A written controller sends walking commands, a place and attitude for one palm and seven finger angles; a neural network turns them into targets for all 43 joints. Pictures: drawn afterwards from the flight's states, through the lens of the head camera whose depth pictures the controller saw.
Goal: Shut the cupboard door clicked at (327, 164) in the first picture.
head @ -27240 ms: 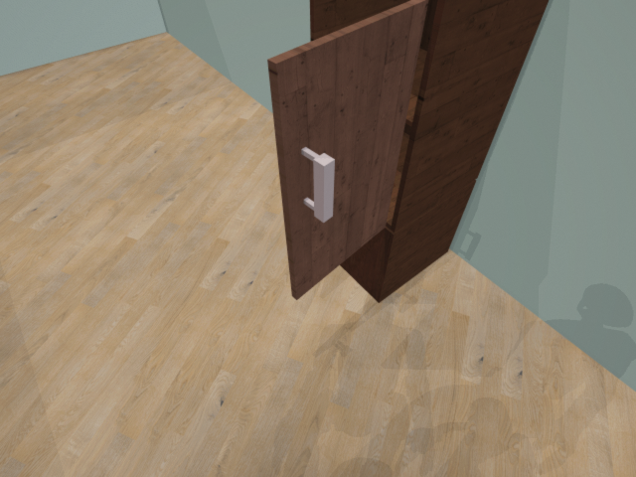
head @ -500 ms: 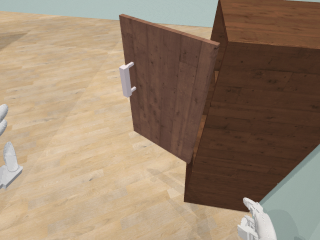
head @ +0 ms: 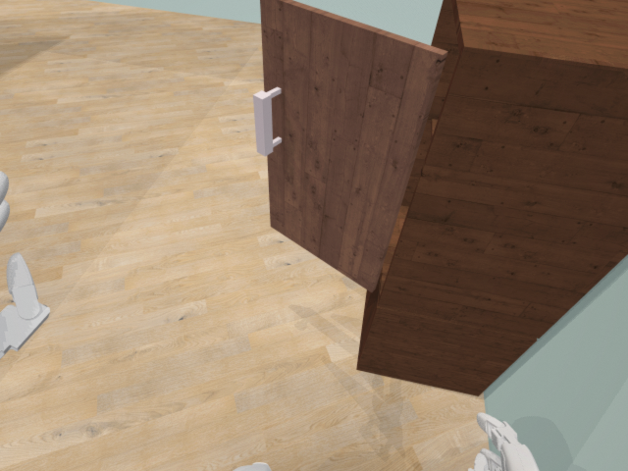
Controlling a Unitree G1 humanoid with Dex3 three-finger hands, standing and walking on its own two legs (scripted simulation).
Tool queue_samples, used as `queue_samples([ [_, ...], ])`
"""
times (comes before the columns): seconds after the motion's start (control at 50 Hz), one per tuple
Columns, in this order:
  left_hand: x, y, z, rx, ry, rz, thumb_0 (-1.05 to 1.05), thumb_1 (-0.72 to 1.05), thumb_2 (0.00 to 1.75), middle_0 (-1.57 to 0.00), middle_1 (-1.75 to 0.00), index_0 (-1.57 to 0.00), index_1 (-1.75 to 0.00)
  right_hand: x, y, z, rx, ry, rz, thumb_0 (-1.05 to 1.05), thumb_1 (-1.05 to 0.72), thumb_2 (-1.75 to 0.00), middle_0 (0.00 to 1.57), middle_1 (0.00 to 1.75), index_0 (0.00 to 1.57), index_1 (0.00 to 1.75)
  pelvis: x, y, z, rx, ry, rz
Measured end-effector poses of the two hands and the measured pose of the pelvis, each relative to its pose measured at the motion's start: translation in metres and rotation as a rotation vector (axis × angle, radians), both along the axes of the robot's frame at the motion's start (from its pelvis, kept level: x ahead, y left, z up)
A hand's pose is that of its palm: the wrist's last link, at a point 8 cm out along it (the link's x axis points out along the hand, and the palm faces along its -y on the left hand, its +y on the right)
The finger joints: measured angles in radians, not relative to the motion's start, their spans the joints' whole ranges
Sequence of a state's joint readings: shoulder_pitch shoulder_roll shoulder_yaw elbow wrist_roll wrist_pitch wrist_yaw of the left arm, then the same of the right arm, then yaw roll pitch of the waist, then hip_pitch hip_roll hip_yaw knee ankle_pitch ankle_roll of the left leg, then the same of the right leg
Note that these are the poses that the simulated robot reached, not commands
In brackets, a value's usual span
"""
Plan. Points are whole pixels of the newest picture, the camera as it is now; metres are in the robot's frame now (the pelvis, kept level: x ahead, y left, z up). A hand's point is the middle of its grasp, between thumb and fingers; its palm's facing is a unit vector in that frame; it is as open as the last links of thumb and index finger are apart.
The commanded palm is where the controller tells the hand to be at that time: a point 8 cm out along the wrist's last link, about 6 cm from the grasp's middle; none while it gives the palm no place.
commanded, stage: step back with the hand held close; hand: left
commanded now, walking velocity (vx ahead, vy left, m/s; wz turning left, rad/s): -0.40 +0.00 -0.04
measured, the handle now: (270, 121) +0.76 +0.13 +0.04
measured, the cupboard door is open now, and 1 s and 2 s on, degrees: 63 63 63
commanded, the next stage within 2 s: stop stepping back and stand still in 0.40 s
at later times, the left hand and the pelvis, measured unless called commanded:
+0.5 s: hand (27, 425) +0.12 +0.21 +0.19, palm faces +0.27 -0.87 -0.42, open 7.4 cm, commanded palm +0.05 +0.27 +0.20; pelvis -0.11 -0.01 +0.00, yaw -5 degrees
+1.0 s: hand out of the picture +0.09 +0.24 +0.20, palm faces +0.13 -0.88 -0.45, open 7.4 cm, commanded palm +0.06 +0.32 +0.20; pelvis -0.13 +0.04 +0.02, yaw -9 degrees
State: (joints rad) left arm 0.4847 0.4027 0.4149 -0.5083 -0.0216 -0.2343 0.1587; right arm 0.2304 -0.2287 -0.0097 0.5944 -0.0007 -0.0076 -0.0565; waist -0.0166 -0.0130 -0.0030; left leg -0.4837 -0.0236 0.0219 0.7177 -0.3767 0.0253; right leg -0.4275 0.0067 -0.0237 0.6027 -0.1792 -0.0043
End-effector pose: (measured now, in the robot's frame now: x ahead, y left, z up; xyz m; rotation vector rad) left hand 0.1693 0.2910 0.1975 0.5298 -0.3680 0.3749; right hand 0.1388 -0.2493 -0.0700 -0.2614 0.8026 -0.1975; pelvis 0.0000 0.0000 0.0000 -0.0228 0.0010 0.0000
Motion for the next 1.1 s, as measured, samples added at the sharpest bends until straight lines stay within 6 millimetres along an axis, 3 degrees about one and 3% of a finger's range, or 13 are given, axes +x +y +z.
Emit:
queue_samples([
  [0.1,-0.015,0.01,-0.002,0.036,0.008,-0.031,0.01,0.88,0.9,-0.21,-0.3,-0.22,-0.3,-0.018,0.004,0.005,-0.039,0.009,-0.02,0.02,-0.91,-0.9,0.21,0.3,0.2,0.3,-0.014,0.008,-0.002,-0.019,0.0,0.01],
  [0.26,-0.051,0.034,0.022,0.052,-0.051,0.055,0.01,0.88,0.9,-0.21,-0.3,-0.22,-0.3,-0.028,0.027,0.018,-0.002,-0.034,0.02,0.02,-0.91,-0.9,0.21,0.3,0.2,0.3,-0.031,0.007,0.013,-0.078,0.06,-0.001],
  [0.32,-0.058,0.025,0.016,-0.009,-0.044,0.044,0.01,0.89,0.9,-0.21,-0.3,-0.21,-0.3,-0.028,0.033,0.022,0.019,-0.075,0.056,0.02,-0.91,-0.9,0.21,0.3,0.2,0.3,-0.045,0.002,0.015,-0.065,0.088,-0.031],
  [0.4,-0.062,-0.003,0.0,-0.027,-0.008,-0.049,0.01,0.89,0.9,-0.2,-0.3,-0.21,-0.3,-0.035,0.031,0.018,0.039,-0.128,0.09,0.02,-0.9,-0.9,0.21,0.3,0.21,0.3,-0.079,-0.008,0.006,-0.027,0.093,-0.081],
  [0.46,-0.069,-0.024,-0.002,-0.023,0.017,-0.146,0.01,0.89,0.9,-0.2,-0.3,-0.21,-0.3,-0.056,0.023,0.015,0.038,-0.131,0.061,0.01,-0.9,-0.9,0.21,0.3,0.21,0.3,-0.103,-0.01,0.004,-0.066,0.052,-0.082],
  [0.54,-0.096,-0.034,0.018,0.052,-0.052,-0.237,0.01,0.88,0.9,-0.21,-0.3,-0.22,-0.3,-0.097,0.006,0.02,0.021,-0.13,-0.035,0.02,-0.9,-0.9,0.21,0.3,0.21,0.3,-0.113,-0.014,0.002,-0.057,-0.004,-0.085],
  [0.64,-0.123,-0.006,0.027,0.08,-0.122,-0.157,0.01,0.88,0.9,-0.22,-0.31,-0.22,-0.3,-0.142,-0.018,0.019,-0.059,-0.121,-0.133,0.02,-0.9,-0.9,0.21,0.3,0.21,0.3,-0.107,-0.003,-0.001,-0.043,-0.052,-0.087],
  [0.72,-0.114,0.034,0.01,-0.032,-0.164,-0.026,0.0,0.88,0.9,-0.21,-0.31,-0.22,-0.3,-0.168,-0.025,0.004,-0.112,-0.056,-0.191,0.02,-0.91,-0.9,0.21,0.3,0.2,0.3,-0.096,0.017,-0.008,-0.053,-0.054,-0.088],
  [0.8,-0.082,0.06,-0.025,-0.193,-0.086,0.04,0.0,0.89,0.9,-0.2,-0.3,-0.21,-0.3,-0.181,-0.003,-0.001,-0.115,0.019,-0.191,0.02,-0.91,-0.9,0.2,0.3,0.2,0.3,-0.108,0.034,-0.008,-0.037,-0.05,-0.073],
  [0.86,-0.07,0.048,-0.034,-0.214,0.024,-0.024,0.01,0.89,0.9,-0.2,-0.3,-0.2,-0.3,-0.184,0.027,0.011,-0.063,0.002,-0.159,0.02,-0.91,-0.9,0.2,0.3,0.2,0.3,-0.125,0.04,0.005,-0.036,-0.028,-0.096],
  [0.98,-0.098,0.003,0.015,-0.019,0.056,-0.313,0.02,0.89,0.9,-0.2,-0.3,-0.21,-0.3,-0.183,0.071,0.034,0.036,-0.071,-0.108,0.02,-0.9,-0.9,0.21,0.3,0.2,0.3,-0.132,0.042,0.024,-0.048,0.018,-0.158],
  [1.04,-0.111,0.004,0.034,0.107,0.054,-0.325,0.01,0.88,0.9,-0.21,-0.3,-0.21,-0.3,-0.175,0.075,0.029,0.058,-0.093,-0.103,0.02,-0.9,-0.9,0.21,0.3,0.21,0.3,-0.131,0.043,0.022,-0.023,0.022,-0.165],
  [1.1,-0.113,0.024,0.036,0.138,0.078,-0.215,0.01,0.88,0.9,-0.21,-0.3,-0.22,-0.3,-0.169,0.072,0.015,0.075,-0.09,-0.108,0.02,-0.9,-0.9,0.21,0.3,0.21,0.3,-0.135,0.049,0.018,-0.013,0.008,-0.168],
])
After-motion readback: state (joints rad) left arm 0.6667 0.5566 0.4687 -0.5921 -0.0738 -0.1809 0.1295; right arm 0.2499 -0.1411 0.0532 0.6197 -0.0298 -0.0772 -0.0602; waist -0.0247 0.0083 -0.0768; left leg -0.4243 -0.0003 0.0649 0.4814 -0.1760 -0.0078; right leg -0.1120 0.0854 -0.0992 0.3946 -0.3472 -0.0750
